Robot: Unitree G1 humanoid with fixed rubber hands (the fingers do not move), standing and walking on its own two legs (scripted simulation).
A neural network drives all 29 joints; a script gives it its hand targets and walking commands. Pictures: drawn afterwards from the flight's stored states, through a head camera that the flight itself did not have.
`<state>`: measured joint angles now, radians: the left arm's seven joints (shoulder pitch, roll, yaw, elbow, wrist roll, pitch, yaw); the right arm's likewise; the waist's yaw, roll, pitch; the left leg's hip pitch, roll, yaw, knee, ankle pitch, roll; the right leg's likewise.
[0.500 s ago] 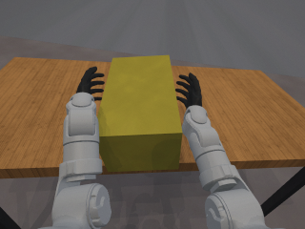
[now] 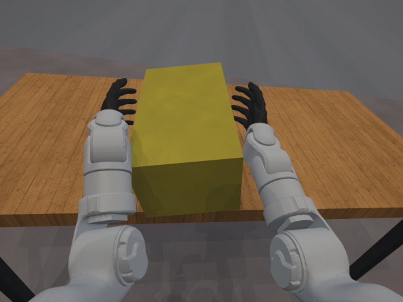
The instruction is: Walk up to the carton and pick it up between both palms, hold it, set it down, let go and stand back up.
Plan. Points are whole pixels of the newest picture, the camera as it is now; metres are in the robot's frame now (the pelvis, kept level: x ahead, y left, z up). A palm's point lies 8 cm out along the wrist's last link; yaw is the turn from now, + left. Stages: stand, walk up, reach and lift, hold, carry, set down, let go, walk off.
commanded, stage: reach and lift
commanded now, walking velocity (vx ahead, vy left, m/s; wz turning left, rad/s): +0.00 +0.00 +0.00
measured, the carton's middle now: (187, 131) +0.43 +0.01 +0.15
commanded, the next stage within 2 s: hold in 0.20 s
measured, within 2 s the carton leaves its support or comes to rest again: neither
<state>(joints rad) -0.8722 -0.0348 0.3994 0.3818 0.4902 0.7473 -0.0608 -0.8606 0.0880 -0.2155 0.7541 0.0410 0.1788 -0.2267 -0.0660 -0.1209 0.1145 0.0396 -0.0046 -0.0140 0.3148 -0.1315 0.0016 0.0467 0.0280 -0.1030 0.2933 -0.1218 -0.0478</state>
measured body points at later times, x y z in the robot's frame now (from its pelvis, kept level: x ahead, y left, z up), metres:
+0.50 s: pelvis +0.01 -0.01 +0.00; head -0.05 +0.03 +0.44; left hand +0.39 +0.15 +0.22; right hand +0.39 -0.12 +0.23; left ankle +0.05 +0.12 -0.75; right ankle +0.05 -0.08 -0.75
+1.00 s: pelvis -0.01 -0.01 +0.00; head -0.07 +0.03 +0.44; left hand +0.38 +0.16 +0.24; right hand +0.38 -0.12 +0.25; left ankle +0.05 +0.12 -0.75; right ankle +0.05 -0.08 -0.75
